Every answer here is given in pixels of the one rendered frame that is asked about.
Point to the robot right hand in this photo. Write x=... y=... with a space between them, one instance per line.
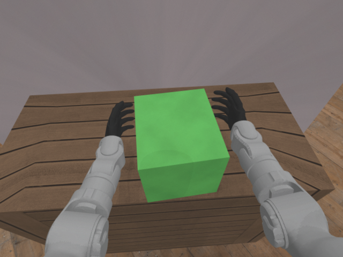
x=234 y=108

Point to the robot right forearm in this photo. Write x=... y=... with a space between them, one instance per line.
x=268 y=178

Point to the robot left forearm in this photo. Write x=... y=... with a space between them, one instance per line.
x=97 y=190

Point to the pedestal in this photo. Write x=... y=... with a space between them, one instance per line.
x=52 y=146

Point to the right robot upper arm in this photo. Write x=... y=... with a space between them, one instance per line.
x=295 y=223

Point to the left robot upper arm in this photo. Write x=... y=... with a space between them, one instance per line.
x=77 y=234

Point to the robot left hand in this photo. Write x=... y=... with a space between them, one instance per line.
x=115 y=122

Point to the carton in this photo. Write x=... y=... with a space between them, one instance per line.
x=180 y=149

